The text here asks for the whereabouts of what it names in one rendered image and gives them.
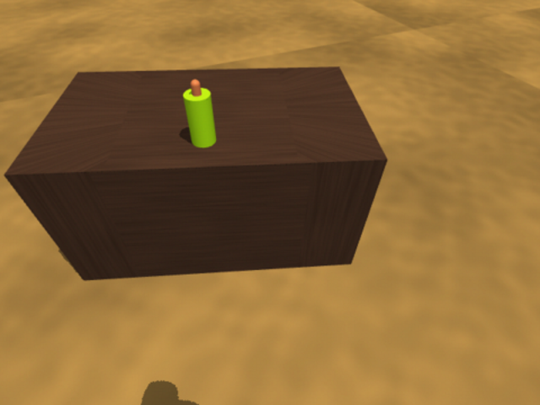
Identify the bottle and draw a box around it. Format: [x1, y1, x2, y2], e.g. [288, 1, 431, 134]
[183, 79, 216, 148]

